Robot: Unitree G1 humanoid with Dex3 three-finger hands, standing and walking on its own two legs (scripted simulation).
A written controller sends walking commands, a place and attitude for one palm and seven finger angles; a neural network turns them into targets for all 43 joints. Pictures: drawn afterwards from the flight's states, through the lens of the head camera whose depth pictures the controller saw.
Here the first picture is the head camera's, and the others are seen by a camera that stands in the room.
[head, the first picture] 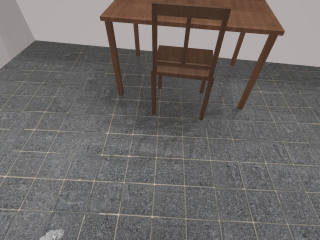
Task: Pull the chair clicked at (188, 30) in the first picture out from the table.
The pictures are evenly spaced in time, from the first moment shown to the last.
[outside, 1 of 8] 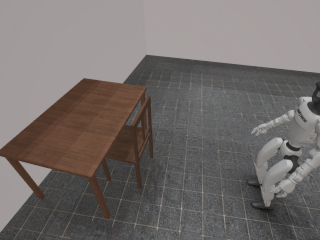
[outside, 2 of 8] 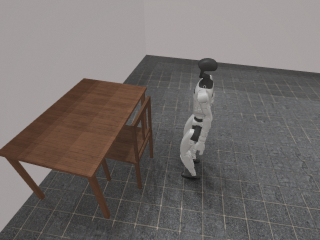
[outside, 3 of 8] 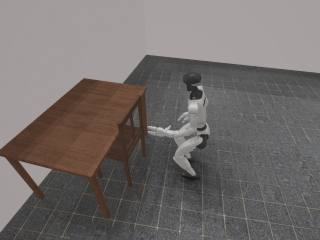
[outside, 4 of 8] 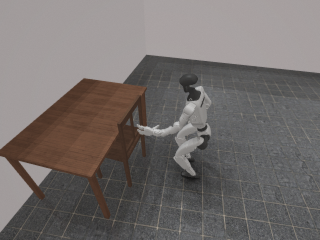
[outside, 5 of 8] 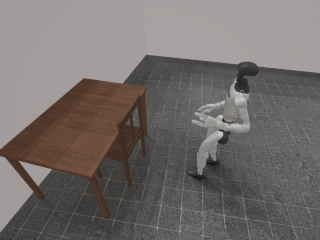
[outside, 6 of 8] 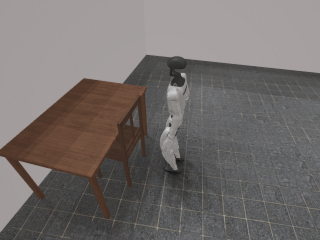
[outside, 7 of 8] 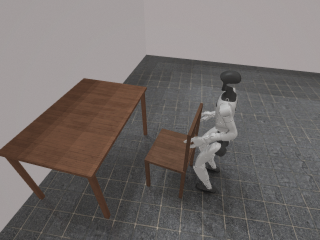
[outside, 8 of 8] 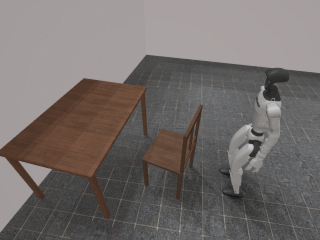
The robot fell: no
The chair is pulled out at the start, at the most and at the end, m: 0.00 0.45 0.44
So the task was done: yes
